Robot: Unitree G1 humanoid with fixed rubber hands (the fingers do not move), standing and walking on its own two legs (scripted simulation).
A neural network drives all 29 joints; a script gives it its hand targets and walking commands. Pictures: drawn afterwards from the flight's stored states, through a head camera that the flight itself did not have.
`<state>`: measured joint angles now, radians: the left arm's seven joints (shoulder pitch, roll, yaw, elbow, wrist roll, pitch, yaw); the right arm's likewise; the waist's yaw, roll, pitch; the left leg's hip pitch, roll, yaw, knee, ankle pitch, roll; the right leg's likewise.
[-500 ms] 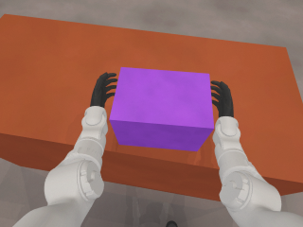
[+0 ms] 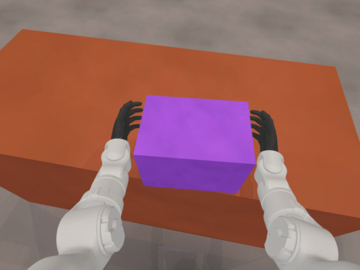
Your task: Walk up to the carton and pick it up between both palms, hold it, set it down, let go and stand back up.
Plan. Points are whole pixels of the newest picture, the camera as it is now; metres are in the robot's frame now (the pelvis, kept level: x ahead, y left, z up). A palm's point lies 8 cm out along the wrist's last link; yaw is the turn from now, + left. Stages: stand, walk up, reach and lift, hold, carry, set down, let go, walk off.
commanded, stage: reach and lift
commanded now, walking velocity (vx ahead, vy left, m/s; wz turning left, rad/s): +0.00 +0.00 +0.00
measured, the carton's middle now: (193, 146) +0.41 -0.03 -0.03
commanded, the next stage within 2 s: none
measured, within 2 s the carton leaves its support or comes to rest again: leaves its support in 0.14 s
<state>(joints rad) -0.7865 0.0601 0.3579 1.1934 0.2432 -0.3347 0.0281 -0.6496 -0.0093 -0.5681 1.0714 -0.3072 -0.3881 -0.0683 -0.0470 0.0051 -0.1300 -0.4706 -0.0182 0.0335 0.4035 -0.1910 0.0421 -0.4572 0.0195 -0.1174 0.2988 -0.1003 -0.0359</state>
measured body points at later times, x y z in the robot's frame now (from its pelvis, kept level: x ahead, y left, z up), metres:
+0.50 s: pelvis -0.02 +0.00 +0.00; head +0.00 +0.00 +0.45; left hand +0.41 +0.13 +0.09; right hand +0.37 -0.21 +0.07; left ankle -0.01 +0.08 -0.74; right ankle +0.01 -0.10 -0.74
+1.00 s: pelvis +0.02 +0.00 +0.01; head +0.02 +0.02 +0.46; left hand +0.41 +0.15 +0.10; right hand +0.38 -0.20 +0.09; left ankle -0.01 +0.08 -0.74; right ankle +0.01 -0.10 -0.74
